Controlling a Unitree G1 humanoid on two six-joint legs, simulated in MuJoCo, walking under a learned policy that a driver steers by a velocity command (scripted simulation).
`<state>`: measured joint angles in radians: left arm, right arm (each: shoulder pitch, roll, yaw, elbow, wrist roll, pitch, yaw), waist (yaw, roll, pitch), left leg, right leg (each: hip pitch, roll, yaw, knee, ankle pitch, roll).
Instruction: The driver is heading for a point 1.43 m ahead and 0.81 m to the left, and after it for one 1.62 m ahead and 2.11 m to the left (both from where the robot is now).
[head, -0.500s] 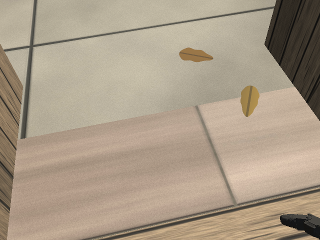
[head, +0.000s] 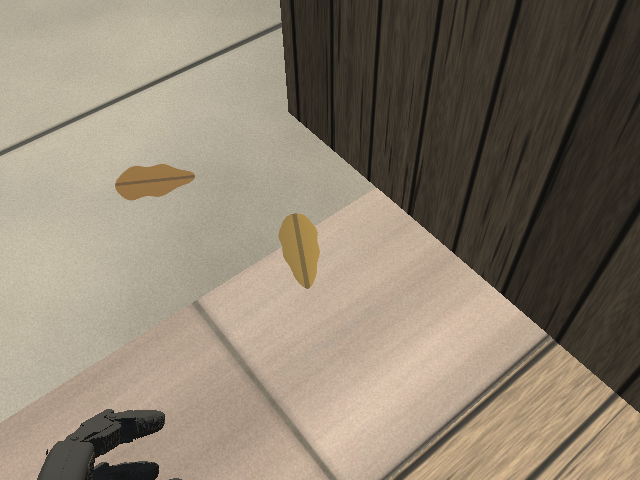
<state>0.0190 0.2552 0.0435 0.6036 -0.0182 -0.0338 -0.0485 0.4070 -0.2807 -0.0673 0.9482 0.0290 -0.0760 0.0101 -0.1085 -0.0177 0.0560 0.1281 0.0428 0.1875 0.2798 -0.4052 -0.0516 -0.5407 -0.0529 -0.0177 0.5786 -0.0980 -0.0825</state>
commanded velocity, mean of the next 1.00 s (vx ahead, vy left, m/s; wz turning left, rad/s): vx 0.50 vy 0.00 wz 0.44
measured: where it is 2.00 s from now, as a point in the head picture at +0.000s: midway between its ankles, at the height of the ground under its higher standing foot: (93, 280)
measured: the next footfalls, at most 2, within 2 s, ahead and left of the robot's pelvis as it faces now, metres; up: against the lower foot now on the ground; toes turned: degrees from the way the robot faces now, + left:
right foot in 0.02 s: +0.18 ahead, -0.12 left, +0.00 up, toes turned -2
left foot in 0.56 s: +0.45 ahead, +0.16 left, +0.00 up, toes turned +19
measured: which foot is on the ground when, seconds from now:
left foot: down 0.00-0.02, up 0.04-0.54, down 0.56-1.00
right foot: up 0.00-0.00, down 0.02-0.58, up 0.60-1.00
